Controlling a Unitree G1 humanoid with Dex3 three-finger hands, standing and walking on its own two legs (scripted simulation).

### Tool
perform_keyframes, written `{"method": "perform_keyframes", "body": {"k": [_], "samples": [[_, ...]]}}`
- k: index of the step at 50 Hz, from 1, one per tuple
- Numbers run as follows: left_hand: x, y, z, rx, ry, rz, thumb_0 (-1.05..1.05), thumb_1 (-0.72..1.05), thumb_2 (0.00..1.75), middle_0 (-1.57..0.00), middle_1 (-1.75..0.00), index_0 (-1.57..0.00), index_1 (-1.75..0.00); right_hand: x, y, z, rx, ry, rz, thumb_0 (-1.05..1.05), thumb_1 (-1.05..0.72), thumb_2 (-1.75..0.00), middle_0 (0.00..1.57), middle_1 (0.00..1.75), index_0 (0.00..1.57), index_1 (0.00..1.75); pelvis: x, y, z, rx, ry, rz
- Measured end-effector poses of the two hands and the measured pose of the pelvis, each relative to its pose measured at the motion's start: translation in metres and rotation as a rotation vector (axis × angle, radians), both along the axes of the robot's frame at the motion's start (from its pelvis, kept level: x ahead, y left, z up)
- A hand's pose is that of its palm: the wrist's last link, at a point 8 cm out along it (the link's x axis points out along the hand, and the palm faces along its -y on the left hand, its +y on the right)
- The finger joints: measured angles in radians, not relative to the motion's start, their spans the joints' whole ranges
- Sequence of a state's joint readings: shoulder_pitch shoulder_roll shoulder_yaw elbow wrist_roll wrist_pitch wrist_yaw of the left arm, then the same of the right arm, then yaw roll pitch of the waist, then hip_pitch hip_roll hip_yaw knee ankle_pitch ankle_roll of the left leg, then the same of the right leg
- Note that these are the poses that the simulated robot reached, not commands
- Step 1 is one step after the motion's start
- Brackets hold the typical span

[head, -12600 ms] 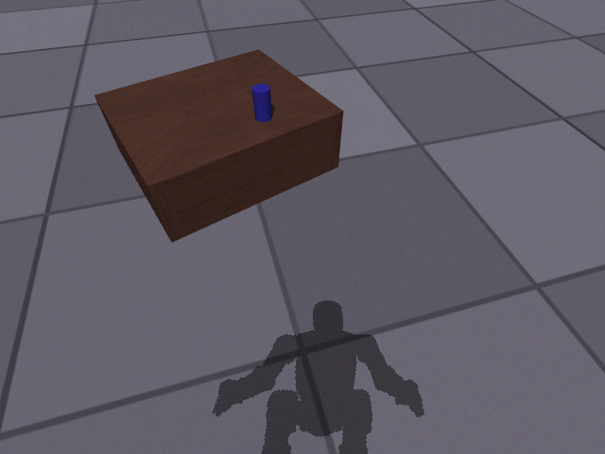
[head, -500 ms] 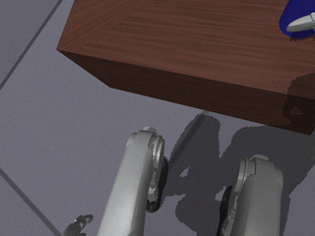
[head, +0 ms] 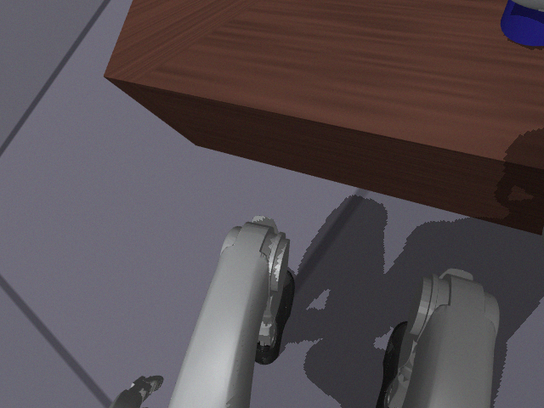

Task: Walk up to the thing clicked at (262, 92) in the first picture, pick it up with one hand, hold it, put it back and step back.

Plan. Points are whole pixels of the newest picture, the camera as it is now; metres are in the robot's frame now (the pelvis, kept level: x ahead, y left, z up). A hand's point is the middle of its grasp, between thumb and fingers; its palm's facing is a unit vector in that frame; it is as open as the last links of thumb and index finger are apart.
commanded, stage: close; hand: right
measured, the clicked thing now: out of the picture +0.64 -0.16 +0.03
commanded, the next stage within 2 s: settle in 0.16 s
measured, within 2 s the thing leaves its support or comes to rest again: neither
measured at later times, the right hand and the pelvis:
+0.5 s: hand out of the picture +0.64 -0.17 +0.04, palm faces +0.10 +0.99 -0.05, open 11.2 cm; pelvis +0.00 +0.00 -0.01, yaw +1 degrees
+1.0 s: hand out of the picture +0.64 -0.18 +0.12, palm faces +0.11 +0.99 -0.05, open 11.3 cm; pelvis +0.01 +0.00 +0.06, yaw -1 degrees
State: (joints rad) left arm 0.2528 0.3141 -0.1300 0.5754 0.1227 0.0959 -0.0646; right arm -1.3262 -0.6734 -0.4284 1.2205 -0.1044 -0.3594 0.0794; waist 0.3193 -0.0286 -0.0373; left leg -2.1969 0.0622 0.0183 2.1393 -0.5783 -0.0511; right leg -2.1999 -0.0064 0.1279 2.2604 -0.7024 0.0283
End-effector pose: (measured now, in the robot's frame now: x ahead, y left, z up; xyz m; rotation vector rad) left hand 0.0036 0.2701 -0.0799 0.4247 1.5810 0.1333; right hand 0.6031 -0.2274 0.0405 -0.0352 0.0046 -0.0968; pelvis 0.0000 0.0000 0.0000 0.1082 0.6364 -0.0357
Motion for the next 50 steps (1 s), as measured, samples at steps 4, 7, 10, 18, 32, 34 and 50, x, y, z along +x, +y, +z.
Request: {"method": "perform_keyframes", "body": {"k": [4, 7, 10, 18, 32, 34, 50], "samples": [[-0.005, -0.002, 0.000, 0.001, 0.009, 0.004, 0.00, 0.87, 0.92, -0.20, -0.29, -0.18, -0.30, 0.002, 0.000, 0.000, 0.000, -0.002, 0.001, 0.01, 0.23, -0.47, 0.87, 0.64, 0.75, 0.60, -0.001, -0.001, -0.002, 0.004, -0.006, 0.001], [-0.010, -0.003, 0.001, 0.002, 0.016, 0.008, 0.00, 0.87, 0.92, -0.20, -0.29, -0.18, -0.30, 0.003, 0.001, 0.000, 0.003, -0.005, 0.000, 0.01, 0.26, -0.54, 0.87, 0.69, 0.75, 0.64, -0.002, -0.001, -0.003, 0.007, -0.009, 0.001], [-0.014, -0.005, 0.000, 0.001, 0.025, 0.010, 0.00, 0.88, 0.92, -0.20, -0.29, -0.18, -0.30, 0.004, 0.001, 0.000, 0.003, -0.009, 0.000, 0.01, 0.29, -0.61, 0.86, 0.73, 0.75, 0.67, -0.003, -0.002, -0.004, 0.009, -0.011, 0.001], [-0.020, -0.007, 0.000, 0.003, 0.037, 0.016, 0.00, 0.88, 0.92, -0.20, -0.30, -0.18, -0.31, 0.007, 0.003, -0.001, 0.003, -0.018, 0.000, 0.02, 0.39, -0.73, 0.85, 0.86, 0.74, 0.78, -0.005, -0.003, -0.008, 0.015, -0.014, 0.003], [-0.013, -0.010, 0.009, -0.005, 0.020, 0.046, 0.00, 0.87, 0.93, -0.21, -0.30, -0.19, -0.31, 0.008, 0.001, 0.014, -0.029, -0.001, -0.015, 0.03, 0.51, -0.93, 0.77, 1.08, 0.67, 0.98, -0.001, -0.001, 0.007, 0.003, 0.003, 0.002], [-0.011, -0.010, 0.013, -0.006, 0.017, 0.049, 0.00, 0.87, 0.93, -0.21, -0.30, -0.19, -0.31, 0.008, -0.001, 0.022, -0.030, 0.000, -0.022, 0.03, 0.51, -0.94, 0.77, 1.08, 0.67, 0.99, 0.001, 0.000, 0.013, 0.000, 0.007, 0.000], [0.003, -0.001, 0.059, 0.013, -0.041, 0.064, 0.00, 0.88, 0.93, -0.21, -0.30, -0.19, -0.31, 0.010, -0.005, 0.085, -0.011, 0.022, -0.018, 0.03, 0.53, -0.95, 0.78, 1.07, 0.68, 0.98, 0.006, -0.001, 0.060, -0.009, 0.020, -0.002]]}}
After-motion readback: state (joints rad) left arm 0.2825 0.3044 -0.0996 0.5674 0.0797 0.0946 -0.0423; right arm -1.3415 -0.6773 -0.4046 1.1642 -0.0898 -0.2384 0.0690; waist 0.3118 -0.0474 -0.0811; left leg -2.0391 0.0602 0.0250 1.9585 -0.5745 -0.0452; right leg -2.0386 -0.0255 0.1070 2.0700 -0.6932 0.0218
